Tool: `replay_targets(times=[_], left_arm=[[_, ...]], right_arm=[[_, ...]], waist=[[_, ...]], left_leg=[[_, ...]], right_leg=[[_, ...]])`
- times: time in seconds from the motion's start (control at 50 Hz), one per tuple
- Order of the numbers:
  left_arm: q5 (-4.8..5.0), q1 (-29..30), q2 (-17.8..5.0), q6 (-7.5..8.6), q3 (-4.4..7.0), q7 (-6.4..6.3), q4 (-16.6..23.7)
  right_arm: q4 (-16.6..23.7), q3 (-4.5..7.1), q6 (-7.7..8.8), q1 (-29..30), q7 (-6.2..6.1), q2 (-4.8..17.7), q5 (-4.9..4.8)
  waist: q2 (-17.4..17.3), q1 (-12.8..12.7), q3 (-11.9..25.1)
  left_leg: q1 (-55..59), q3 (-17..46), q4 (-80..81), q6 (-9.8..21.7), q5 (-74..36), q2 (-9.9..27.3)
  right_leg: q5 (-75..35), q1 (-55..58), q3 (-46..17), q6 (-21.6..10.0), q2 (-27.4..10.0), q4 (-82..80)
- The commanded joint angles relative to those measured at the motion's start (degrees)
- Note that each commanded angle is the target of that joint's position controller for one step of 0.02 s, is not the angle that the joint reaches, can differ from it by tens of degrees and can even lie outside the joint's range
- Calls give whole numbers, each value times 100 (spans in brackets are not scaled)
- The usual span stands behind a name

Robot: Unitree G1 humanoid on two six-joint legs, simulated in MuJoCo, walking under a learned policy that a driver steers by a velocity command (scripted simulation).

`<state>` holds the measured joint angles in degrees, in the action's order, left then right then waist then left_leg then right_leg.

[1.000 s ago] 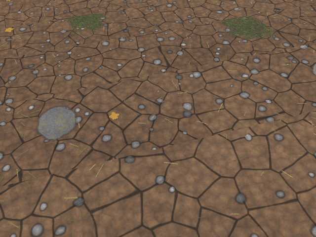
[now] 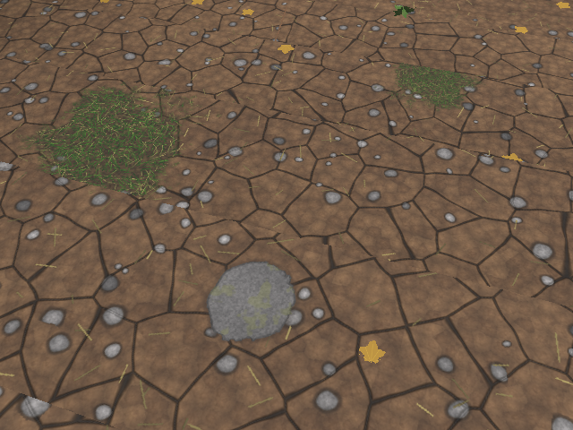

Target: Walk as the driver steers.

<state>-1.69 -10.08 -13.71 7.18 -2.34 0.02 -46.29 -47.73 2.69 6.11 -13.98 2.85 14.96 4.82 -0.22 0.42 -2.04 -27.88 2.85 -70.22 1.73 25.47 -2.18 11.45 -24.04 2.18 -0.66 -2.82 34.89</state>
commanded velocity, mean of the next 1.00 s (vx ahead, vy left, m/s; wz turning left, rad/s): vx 0.50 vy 0.00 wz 0.04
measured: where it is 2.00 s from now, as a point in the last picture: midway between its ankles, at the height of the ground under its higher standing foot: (318, 252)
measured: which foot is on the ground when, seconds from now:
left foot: up 0.00-0.36, down 0.38-1.00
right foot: down 0.00-0.38, up 0.40-0.96, down 0.98-1.00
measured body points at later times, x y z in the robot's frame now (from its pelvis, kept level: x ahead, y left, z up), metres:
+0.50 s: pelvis +0.24 +0.06 +0.01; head +0.26 +0.07 +0.46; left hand +0.20 +0.33 -0.14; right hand +0.42 -0.16 -0.10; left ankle +0.24 +0.15 -0.72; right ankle +0.17 -0.10 -0.64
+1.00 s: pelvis +0.56 +0.03 -0.13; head +0.58 +0.01 +0.32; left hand +0.75 +0.25 -0.24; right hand +0.40 -0.17 -0.27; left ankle +0.26 +0.16 -0.69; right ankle +0.67 -0.07 -0.87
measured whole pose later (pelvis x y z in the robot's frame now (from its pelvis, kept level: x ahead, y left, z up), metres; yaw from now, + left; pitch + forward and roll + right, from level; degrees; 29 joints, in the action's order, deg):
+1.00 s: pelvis +0.56 +0.03 -0.13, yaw -3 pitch +0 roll +6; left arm -5.5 -5.4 -13.6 3.9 1.7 3.5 -49.7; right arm -61.6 -1.8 4.4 -34.4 1.8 10.0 6.4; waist 4.2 5.6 -2.0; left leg 7.2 -13.3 -59.7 -4.7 48.6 3.2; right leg -8.6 -21.6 1.7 -4.6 -5.8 23.8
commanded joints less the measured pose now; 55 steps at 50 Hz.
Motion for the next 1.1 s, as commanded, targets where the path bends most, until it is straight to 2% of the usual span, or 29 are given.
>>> replay_targets(times=[0.02,0.12,0.22,0.24,0.26,0.34,0.38,0.4,0.42,0.44,0.54,0.56,0.58,0.64,0.7,0.72,0.76,0.78,0.8,0.82,0.84,0.9,0.92,0.94,0.98,1.02,1.04,1.06,1.1], left_arm=[[14,-511,-373,25,104,-239,79],[-200,-968,-600,134,280,-332,-226],[-259,-1281,-657,95,310,25,-576],[320,-1382,-720,-102,443,51,-703],[-312,-1351,-772,44,326,157,-632],[-83,-1297,-1175,-110,481,78,-755],[-276,-1351,-1282,-128,542,101,-790],[280,-1352,-1159,-329,606,-45,-723],[281,-1708,-381,-380,457,42,-494],[169,-1175,-715,-398,586,28,-412],[51,-1261,-488,-735,644,53,-544],[-614,-1171,377,-419,294,341,-412],[104,-768,-598,-633,735,216,-399],[61,-31,-522,-746,757,173,-47],[10,164,-393,-807,758,276,-18],[-660,-574,359,-551,322,381,-254],[-554,61,21,-397,393,417,-35],[99,1207,-644,-481,706,355,357],[641,1386,-704,-428,677,409,477],[188,1417,-551,-556,662,387,436],[-706,1013,34,-451,307,408,257],[-588,1486,-49,-397,301,462,362],[177,1707,-286,-483,478,380,162],[-514,1004,-249,-395,340,354,14],[-348,-1297,-975,-243,719,253,-730],[-248,-3540,-1803,-336,967,335,-1295],[-252,-4148,-1428,-311,912,332,-1518],[-174,-3750,-1323,-277,907,250,-1413],[-85,-1694,-557,-193,545,329,-845]], right_arm=[[318,-114,-33,-286,-109,-180,75],[633,-134,-43,627,256,-54,-189],[752,-55,-181,649,298,133,-87],[899,10,-500,1463,103,64,-554],[903,-98,-340,843,189,117,-44],[993,68,-73,1081,131,285,-159],[788,292,82,219,22,625,-249],[353,328,-217,-1170,-171,805,-220],[174,400,-372,-1603,-270,1235,-457],[80,392,-411,-1709,-285,1191,-688],[99,177,-326,-307,-265,484,-375],[-111,-36,-11,-904,-166,-247,175],[-51,202,-35,-463,-199,581,-339],[-296,197,106,-423,-374,589,-530],[-432,139,66,-692,-519,461,-434],[-576,-331,156,-1255,-332,-558,605],[-792,-383,135,-1791,-261,-395,375],[-574,102,104,-1168,-384,830,-394],[-535,117,24,-1018,-573,882,-822],[-662,73,-12,-1543,-550,849,-292],[-1055,-428,51,-2454,-401,-385,412],[-1165,-379,-22,-2459,-298,68,-9],[-950,-33,-144,-1778,-497,715,-301],[-1294,-314,-123,-2674,-321,454,39],[-1363,-267,-203,-2271,-5,621,318],[-1117,-490,-162,-2999,419,-177,159],[-512,-342,-80,-1187,437,292,-137],[-20,-385,166,79,335,242,-257],[107,-305,339,-46,-91,435,24]], waist=[[515,-104,407],[251,-407,123],[508,-303,-196],[444,-296,-258],[587,-331,-216],[426,-305,-262],[349,99,366],[-75,834,1067],[-1520,565,1678],[-631,691,1300],[-464,-118,63],[-355,-118,-190],[-186,-83,-158],[-442,-172,-264],[-387,-84,-147],[68,-20,-393],[58,273,-612],[-271,383,-769],[-34,475,-804],[1,572,-710],[50,654,-748],[90,705,-1228],[216,796,-1908],[377,575,-661],[460,-508,-177],[1675,-794,3014],[957,-1694,2322],[532,-1848,1060],[-43,-539,128]], left_leg=[[-1092,129,220,-87,-269,790],[-936,-220,1988,-112,-1918,867],[-487,-201,2557,42,-2364,745],[-432,-583,2577,54,-2533,416],[-108,-247,2730,166,-2053,749],[458,-769,3993,338,-1514,269],[2565,-892,4000,660,-1992,-120],[3978,358,3677,1015,-3352,966],[5193,2401,4414,1846,-4166,2146],[4805,2262,4519,1836,-5209,2104],[1940,506,5743,1269,-3518,1645],[1874,564,5764,1412,-1939,1820],[2033,497,5956,1246,-2719,1600],[1838,-151,5666,838,-2386,1415],[1710,-264,5071,779,-1317,1563],[2285,-291,4910,875,-995,1834],[2717,-294,4763,945,-909,1810],[1825,-248,4627,762,-842,1750],[2108,-315,4003,741,-1384,1836],[2316,-482,3997,645,-966,1831],[2824,-555,4135,619,-387,1803],[2157,-580,4037,674,-396,1638],[1941,-780,3391,621,-1603,1608],[2767,-777,3127,483,-1834,1451],[1583,-1118,1174,103,-2973,1304],[-1032,-1002,-3058,-754,1935,159],[-2861,-542,-4099,-769,2116,-105],[-3870,-224,-3826,-496,1752,249],[-2315,503,-881,-40,-409,1048]], right_leg=[[630,1575,-2093,-1173,-1631,-2546],[-1209,1985,-299,-1238,-1372,-2890],[-1615,1957,289,-1238,-1410,-2801],[-1959,1753,542,-800,-1228,-2467],[-1145,1865,392,-1076,-1396,-2678],[-1407,2616,351,-1185,-1572,-2061],[-2748,1724,796,-888,-1186,-386],[-2599,516,1244,-372,-597,1986],[2088,-1458,804,-8,281,3907],[1998,-1969,-116,-43,39,4136],[840,-425,-352,-85,-209,2618],[-230,-936,-938,-364,-534,3033],[-270,-1149,-602,-256,-161,2301],[-2233,-1046,-703,-156,-78,934],[-3515,-912,-712,-297,-78,687],[-4024,-1639,-1444,-311,-620,638],[-3860,-2012,-1041,-351,-526,213],[-3705,-1556,-621,-357,-60,165],[-3565,-2009,-1428,-396,-148,111],[-3841,-1778,-409,-334,0,12],[-3705,-1906,-631,-424,-701,-532],[-2918,-869,-61,-406,-420,-725],[-3095,-1118,178,-370,-90,-1114],[-2739,-140,106,-247,-324,-1409],[-3507,2874,335,-590,-52,-1270],[-6679,7946,-1726,-2587,-1409,1124],[-4722,7874,-2722,-2487,-1613,242],[-2168,6499,-2771,-2186,-1603,-433],[-1487,2904,-2695,-1880,-1549,-1367]])
Next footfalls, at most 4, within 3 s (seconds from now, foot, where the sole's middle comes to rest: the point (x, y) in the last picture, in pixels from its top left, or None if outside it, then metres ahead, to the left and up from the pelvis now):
0.38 left None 0.28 0.16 -0.76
0.98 right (332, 364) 0.70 -0.08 -0.92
1.36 left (268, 271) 1.01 0.10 -0.92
1.86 right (353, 261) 1.04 -0.17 -0.92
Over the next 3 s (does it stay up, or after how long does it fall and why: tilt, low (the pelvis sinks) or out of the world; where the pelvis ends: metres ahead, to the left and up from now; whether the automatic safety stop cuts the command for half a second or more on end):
stays up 1.64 -0.36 -0.30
